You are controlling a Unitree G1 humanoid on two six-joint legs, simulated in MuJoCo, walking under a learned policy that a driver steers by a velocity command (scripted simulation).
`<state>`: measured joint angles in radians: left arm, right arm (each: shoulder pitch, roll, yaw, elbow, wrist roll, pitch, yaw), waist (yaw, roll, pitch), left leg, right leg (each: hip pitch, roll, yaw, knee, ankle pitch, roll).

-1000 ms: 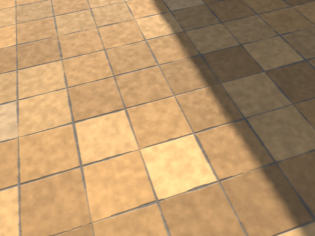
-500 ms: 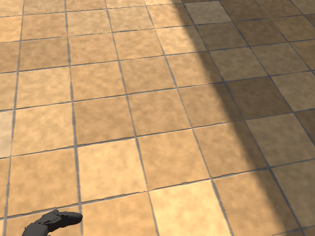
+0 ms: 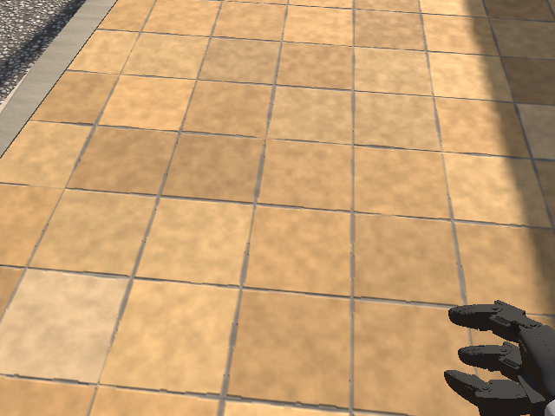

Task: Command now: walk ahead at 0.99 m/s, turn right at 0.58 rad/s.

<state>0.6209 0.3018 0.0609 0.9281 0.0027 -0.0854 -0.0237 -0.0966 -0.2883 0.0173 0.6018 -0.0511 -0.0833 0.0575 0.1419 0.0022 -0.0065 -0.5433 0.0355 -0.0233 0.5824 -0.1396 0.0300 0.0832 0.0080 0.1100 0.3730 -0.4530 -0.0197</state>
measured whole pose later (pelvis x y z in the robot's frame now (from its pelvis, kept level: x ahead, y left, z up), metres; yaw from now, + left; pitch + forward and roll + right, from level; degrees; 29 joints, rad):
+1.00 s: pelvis +0.70 -0.12 +0.00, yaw -7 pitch -1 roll +0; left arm 0.06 0.22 0.01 0.70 0.04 0.01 0.03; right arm 0.34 -0.28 -0.08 0.79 -0.01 0.04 0.00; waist -0.07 0.00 0.11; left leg -0.39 -0.17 0.01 0.52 -0.10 0.16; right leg -0.48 0.04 0.04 1.28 -0.47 0.03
